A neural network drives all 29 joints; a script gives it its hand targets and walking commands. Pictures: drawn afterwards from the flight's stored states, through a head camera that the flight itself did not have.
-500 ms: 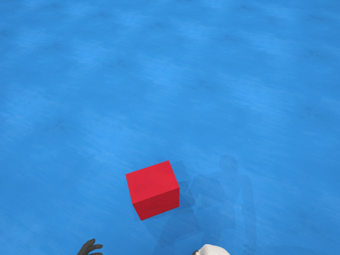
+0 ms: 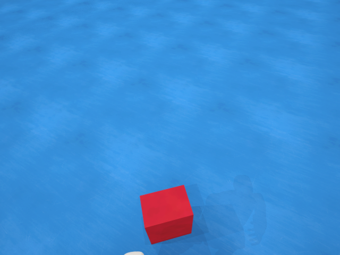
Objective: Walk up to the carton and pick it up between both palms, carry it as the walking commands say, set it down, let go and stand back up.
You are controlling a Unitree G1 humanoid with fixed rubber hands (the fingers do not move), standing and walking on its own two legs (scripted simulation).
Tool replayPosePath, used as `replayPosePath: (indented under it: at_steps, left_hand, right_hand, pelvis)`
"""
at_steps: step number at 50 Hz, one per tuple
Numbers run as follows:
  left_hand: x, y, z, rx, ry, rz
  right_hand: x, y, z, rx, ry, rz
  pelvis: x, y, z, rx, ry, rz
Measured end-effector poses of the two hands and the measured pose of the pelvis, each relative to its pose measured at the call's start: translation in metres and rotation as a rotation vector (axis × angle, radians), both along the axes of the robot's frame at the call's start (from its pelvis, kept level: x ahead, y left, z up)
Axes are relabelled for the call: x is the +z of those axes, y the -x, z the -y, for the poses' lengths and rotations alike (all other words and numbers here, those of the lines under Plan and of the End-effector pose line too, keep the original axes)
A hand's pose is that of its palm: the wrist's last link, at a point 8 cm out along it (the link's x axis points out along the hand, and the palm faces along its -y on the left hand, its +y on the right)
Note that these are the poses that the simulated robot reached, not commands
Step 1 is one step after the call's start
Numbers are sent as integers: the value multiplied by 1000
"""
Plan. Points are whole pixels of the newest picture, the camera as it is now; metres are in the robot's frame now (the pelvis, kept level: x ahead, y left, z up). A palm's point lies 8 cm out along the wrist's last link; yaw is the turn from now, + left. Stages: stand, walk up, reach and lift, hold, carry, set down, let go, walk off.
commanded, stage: walk up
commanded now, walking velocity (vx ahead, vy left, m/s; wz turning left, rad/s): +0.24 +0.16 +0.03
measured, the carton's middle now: (167, 215) +0.43 +0.07 -0.64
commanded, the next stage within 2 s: none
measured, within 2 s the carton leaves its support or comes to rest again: neither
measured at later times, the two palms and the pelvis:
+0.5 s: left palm out of the picture +0.00 +0.35 -0.17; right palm out of the picture +0.06 -0.10 -0.13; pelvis +0.04 +0.12 -0.01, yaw +0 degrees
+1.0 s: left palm out of the picture -0.01 +0.28 -0.16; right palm out of the picture +0.03 -0.14 -0.15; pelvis +0.04 +0.08 -0.01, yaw +1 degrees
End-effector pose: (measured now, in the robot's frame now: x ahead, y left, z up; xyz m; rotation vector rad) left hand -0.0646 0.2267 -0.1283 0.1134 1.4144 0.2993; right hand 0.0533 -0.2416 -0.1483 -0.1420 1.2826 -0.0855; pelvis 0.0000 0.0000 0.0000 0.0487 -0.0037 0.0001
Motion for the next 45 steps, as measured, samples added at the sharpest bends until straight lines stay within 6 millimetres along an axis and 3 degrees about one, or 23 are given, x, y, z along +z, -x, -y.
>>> replayPosePath:
  at_steps: [4,9,12,17,25,31,45]
  left_hand:
    - [-12,-11,-26,5,29,-1]
    - [-41,-24,-61,12,99,-36]
    - [-42,-37,-76,-10,127,-56]
    - [-40,-57,-98,-46,144,-70]
    - [-38,-69,-122,-59,96,-85]
    - [-35,-76,-117,-76,81,-69]
    - [-33,-52,-66,-83,113,-86]
  right_hand:
    - [6,-26,-30,16,26,36]
    - [8,-48,-77,24,90,85]
    - [17,-42,-102,2,96,74]
    - [27,-29,-118,-32,123,44]
    - [14,-3,-143,-52,92,-23]
    - [0,9,-145,-65,54,-50]
    - [-2,23,-105,-86,54,-92]
  pelvis:
    - [-4,-12,-28,12,24,-10]
    - [-17,-24,-68,11,64,12]
    - [-10,-28,-85,4,89,11]
    - [-3,-33,-106,5,105,5]
    - [-5,-35,-121,-3,84,11]
    - [-9,-34,-121,-7,63,8]
    - [-8,-36,-92,11,53,27]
